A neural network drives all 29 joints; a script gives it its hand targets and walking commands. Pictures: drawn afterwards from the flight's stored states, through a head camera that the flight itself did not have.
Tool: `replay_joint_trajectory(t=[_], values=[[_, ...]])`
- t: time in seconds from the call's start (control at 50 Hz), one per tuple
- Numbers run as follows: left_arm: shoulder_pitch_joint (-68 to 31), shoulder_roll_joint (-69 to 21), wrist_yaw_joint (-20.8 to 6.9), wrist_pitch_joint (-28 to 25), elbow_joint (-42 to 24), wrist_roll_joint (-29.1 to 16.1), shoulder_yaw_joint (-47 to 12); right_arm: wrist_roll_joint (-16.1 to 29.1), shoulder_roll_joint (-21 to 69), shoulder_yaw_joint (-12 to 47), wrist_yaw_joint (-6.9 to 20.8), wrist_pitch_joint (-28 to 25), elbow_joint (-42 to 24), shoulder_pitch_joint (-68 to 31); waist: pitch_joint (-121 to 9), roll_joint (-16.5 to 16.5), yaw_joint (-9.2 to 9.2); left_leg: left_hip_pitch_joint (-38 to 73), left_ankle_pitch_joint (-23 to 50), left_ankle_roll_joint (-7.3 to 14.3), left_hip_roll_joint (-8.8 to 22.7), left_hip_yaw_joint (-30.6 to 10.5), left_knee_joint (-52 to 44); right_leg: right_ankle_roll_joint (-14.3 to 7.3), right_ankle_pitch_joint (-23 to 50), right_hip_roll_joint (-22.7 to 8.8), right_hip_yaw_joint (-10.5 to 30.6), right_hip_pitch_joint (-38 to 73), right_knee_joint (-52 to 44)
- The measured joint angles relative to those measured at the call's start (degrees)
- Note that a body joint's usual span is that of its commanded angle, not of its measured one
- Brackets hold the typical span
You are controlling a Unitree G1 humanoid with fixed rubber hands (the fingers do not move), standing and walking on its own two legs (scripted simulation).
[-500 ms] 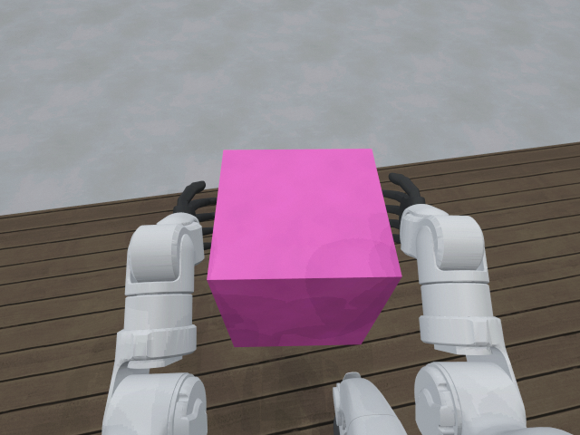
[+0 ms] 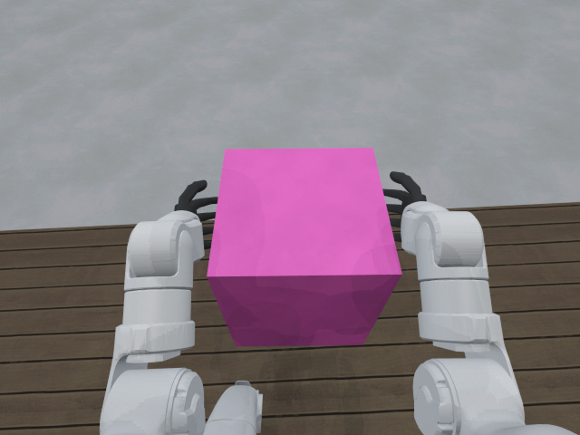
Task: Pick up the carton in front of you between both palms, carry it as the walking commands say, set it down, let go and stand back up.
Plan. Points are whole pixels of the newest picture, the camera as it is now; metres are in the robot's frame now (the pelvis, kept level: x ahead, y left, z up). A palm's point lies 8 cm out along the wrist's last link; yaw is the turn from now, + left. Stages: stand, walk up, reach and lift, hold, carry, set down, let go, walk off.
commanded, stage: carry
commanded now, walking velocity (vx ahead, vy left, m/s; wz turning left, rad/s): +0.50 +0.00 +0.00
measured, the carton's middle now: (299, 254) +0.36 +0.02 +0.00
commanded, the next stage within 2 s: none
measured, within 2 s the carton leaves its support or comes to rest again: neither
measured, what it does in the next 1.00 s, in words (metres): goes down: left foot 0.06 m lower, then right foot 0.06 m lower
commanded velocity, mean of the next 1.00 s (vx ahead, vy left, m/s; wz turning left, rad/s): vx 0.50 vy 0.00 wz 0.00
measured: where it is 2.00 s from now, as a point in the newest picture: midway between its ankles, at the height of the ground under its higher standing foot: (302, 211)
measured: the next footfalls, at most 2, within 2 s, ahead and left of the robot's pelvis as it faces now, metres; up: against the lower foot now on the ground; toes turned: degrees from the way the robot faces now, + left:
left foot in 0.28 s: +0.35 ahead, +0.07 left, -0.06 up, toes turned -2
right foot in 0.84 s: +0.68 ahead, -0.02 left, -0.11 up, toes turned -1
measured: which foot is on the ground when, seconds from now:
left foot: up 0.00-0.26, down 0.28-0.86, up 0.88-1.00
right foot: down 0.00-0.28, up 0.30-0.82, down 0.84-1.00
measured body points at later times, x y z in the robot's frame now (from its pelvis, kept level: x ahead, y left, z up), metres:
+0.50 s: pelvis +0.30 +0.05 -0.06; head +0.33 +0.06 +0.39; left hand +0.67 +0.16 +0.02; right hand +0.64 -0.14 +0.02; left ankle +0.31 +0.07 -0.78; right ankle +0.30 -0.11 -0.71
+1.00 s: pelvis +0.60 +0.00 -0.12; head +0.61 +0.00 +0.33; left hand +0.96 +0.16 -0.02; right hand +0.97 -0.14 -0.02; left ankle +0.52 +0.13 -0.74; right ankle +0.65 -0.02 -0.84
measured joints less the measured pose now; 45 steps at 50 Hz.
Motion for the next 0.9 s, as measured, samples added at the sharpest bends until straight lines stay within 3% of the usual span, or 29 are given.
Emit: replay_joint_trajectory(t=[0.1, 0.18, 0.24, 0.28, 0.32, 0.38, 0.5, 0.58, 0.66, 0.76, 0.84, 0.86, 0.9], values=[[-0.2, -0.8, 0.4, -1.1, -2.6, -0.1, 0.0, -0.2, 0.6, -0.5, -0.6, -0.6, -4.5, 1.2, -0.1, 0.4, 0.58, -2.0, 9.9, 0.7, -0.1, 1.3, -9.1, 0.6, -4.4, 0.3, 1.4, 5.4, -1.3], [-1.3, -0.9, 0.4, -1.2, -3.1, -0.1, -0.4, -0.3, 0.4, -1.0, -0.5, -0.1, -6.6, 1.1, -1.9, 1.1, 1.55, 2.0, 20.3, 1.7, -2.5, 3.7, -23.7, 1.2, -10.2, 1.1, 2.4, 9.6, 0.4], [-2.4, -0.1, 0.2, -1.0, -1.1, -0.2, -0.8, -1.0, 0.4, -1.4, -0.2, 0.2, -5.0, 0.1, -4.0, 1.6, 2.26, 8.4, 27.7, 3.1, -4.6, 6.5, -34.6, 1.8, -17.0, 1.7, 2.4, 12.2, 6.6], [-3.2, 1.1, 0.0, -0.5, 1.0, -0.5, -1.0, -1.9, 0.7, -1.3, 0.0, 0.5, -2.2, -1.4, -5.5, 2.2, 2.05, 13.8, 30.9, 3.9, -4.8, 7.7, -37.7, 3.2, -18.0, 1.9, 0.7, 11.4, 17.4], [-4.8, 2.5, -0.3, -0.8, 4.0, -1.0, -1.0, -2.9, 1.0, -1.3, 0.1, -0.2, 0.9, -2.9, -5.8, 0.3, 0.12, 13.2, 15.4, 4.7, -6.7, 7.2, -31.0, 6.1, -22.7, 0.7, 1.8, 5.6, 32.5], [-4.1, 2.3, -0.3, -0.1, 6.6, -0.7, -1.4, -2.2, 0.2, -0.7, 0.1, 0.4, 4.1, -2.4, -4.5, 0.5, -3.0, 11.9, 11.4, 6.6, -7.7, 7.4, -24.2, 7.0, -23.2, -0.6, 4.3, -4.7, 45.7], [-1.1, -0.1, 0.2, 1.6, 3.2, 1.4, -1.3, 1.5, -0.9, -0.2, -0.6, 0.4, 3.0, 0.6, -1.6, 1.0, -5.46, 17.4, 8.3, 6.8, -7.6, 7.2, -26.3, 8.0, -13.2, -6.4, 6.0, -17.6, 33.9], [0.3, -0.8, 0.3, 0.3, -0.1, 1.9, -0.4, 1.8, -0.3, -0.4, -0.7, -1.5, 1.9, 0.6, -0.6, 1.0, -6.38, 21.4, 5.8, 6.6, -7.6, 6.4, -28.2, 8.4, -5.3, -8.0, 6.1, -22.4, 27.5], [1.3, -1.2, 0.3, -0.3, -3.9, 2.1, 0.0, 2.0, 0.0, -0.1, -0.6, -2.5, -0.4, 0.7, -0.7, 0.7, -6.77, 26.1, 2.6, 6.1, -7.9, 5.3, -30.0, 7.7, 2.8, -7.4, 4.9, -23.1, 19.8], [0.9, -1.0, 0.4, 0.4, -7.0, 2.1, 0.5, 2.1, 0.0, 0.3, -0.6, -2.4, -2.0, -0.6, -2.6, -0.1, -7.85, 31.9, -4.2, 5.6, -9.0, 4.0, -28.7, 6.1, 15.7, -4.1, 1.6, -17.6, 1.7], [-1.5, -1.3, 0.2, 1.1, -4.0, 3.2, 0.6, 2.6, -1.7, 0.4, -0.3, -1.6, 0.5, -2.2, -5.0, -1.3, -7.99, 33.4, -9.9, 4.1, -10.2, 5.8, -15.0, 4.2, 25.8, -2.2, -1.3, -7.2, -10.7], [-2.4, -1.6, 0.2, 1.0, -2.6, 3.8, 0.6, 2.9, -2.7, 0.5, -0.1, -1.4, 1.7, -3.1, -5.5, -0.5, -7.08, 31.7, -9.1, 3.1, -9.2, 6.6, -7.9, 2.4, 21.1, -1.3, -1.2, -6.0, -9.1], [-4.1, -1.6, 0.1, 0.6, 0.3, 4.4, 0.6, 3.2, -3.6, 0.3, 0.1, -1.7, 4.7, -4.7, -4.9, 1.4, -4.67, 25.0, -15.1, 1.0, -8.4, 4.0, 8.7, 0.7, 10.3, 0.8, -1.2, -7.8, -1.3]])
